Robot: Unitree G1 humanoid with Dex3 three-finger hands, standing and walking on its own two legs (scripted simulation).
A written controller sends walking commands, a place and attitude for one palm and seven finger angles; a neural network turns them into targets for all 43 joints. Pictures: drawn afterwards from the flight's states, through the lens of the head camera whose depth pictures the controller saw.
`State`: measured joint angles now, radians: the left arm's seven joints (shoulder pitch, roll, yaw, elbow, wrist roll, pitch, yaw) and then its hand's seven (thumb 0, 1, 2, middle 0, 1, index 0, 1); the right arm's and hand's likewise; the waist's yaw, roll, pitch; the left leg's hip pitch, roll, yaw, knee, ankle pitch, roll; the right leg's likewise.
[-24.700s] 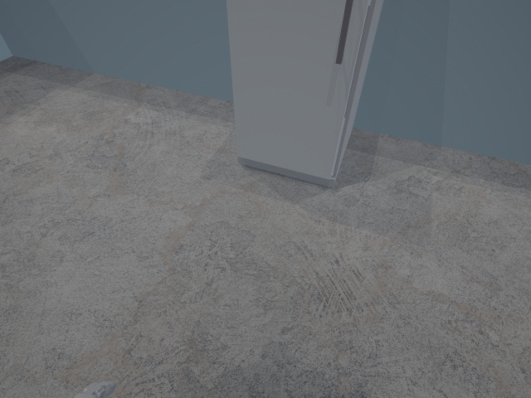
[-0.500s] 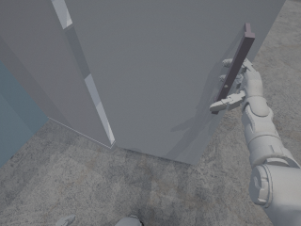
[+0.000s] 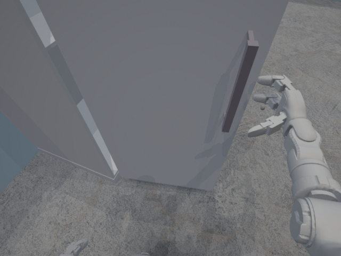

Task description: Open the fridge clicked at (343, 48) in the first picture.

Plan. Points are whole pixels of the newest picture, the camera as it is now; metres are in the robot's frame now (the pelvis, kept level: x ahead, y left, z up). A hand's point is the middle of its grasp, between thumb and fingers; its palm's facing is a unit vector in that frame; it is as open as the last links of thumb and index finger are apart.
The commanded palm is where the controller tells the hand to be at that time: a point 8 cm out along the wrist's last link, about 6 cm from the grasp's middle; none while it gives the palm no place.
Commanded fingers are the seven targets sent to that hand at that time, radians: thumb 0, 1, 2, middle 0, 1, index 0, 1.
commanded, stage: slip the hand off the handle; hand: right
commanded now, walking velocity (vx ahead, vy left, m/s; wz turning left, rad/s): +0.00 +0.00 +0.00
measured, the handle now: (235, 89) +0.51 -0.10 +0.11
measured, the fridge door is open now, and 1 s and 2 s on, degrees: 76 76 76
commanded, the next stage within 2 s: draw the hand back to the body in 0.68 s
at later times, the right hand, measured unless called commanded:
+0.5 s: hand (274, 144) +0.35 -0.16 +0.11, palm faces -0.05 +0.99 -0.10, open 14.7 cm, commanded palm +0.32 -0.21 +0.12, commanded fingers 0.00 0.55 -0.20 0.25 1.15 0.25 1.15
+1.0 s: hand (286, 152) +0.31 -0.17 +0.14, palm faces +0.10 +0.99 -0.02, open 14.7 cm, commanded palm +0.27 -0.22 +0.14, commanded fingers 0.00 0.55 -0.20 0.25 1.15 0.25 1.15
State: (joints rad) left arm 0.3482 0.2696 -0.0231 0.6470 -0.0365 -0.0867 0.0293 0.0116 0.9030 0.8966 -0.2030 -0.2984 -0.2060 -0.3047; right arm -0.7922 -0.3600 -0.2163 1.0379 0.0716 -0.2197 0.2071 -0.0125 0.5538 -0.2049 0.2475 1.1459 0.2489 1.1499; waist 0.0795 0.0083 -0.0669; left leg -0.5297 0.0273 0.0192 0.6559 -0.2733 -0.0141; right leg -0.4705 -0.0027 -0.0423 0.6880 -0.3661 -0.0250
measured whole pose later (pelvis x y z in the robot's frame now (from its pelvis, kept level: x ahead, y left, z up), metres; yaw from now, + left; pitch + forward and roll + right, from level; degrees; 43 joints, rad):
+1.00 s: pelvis -0.01 +0.02 +0.01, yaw -1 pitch +1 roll +0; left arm 0.26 0.24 -0.06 0.62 -0.04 -0.19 0.07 0.02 0.90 0.90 -0.20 -0.30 -0.21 -0.30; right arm -0.17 -0.22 -0.18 0.21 0.20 -0.05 0.12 -0.01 0.55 -0.20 0.25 1.15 0.25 1.15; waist -0.02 -0.03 -0.06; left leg -0.36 0.02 0.05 0.61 -0.27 0.01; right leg -0.30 -0.01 -0.01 0.63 -0.34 0.00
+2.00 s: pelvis +0.01 +0.00 +0.02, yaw -1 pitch -5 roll +1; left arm 0.22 0.22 -0.04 0.66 0.02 -0.15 0.08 0.02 0.90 0.90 -0.20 -0.30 -0.21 -0.30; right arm 0.41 -0.35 -0.34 -0.34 0.06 -0.06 -0.08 0.01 -0.58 -0.75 0.22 0.48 0.22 0.48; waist -0.08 -0.04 0.00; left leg -0.11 0.03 0.04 0.41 -0.21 -0.02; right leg -0.06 0.01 -0.02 0.44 -0.29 -0.02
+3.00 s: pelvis -0.05 -0.01 +0.01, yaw -1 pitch -2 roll +0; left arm 0.21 0.22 -0.01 0.53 0.00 -0.06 0.09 0.02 0.90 0.90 -0.20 -0.30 -0.21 -0.30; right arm 0.50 -0.42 -0.45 -0.48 0.02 -0.20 -0.12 0.02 -0.88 -0.90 0.21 0.30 0.21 0.30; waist -0.02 0.03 0.01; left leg -0.36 0.06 0.02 0.57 -0.18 -0.04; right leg -0.31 0.03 -0.04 0.61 -0.27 -0.05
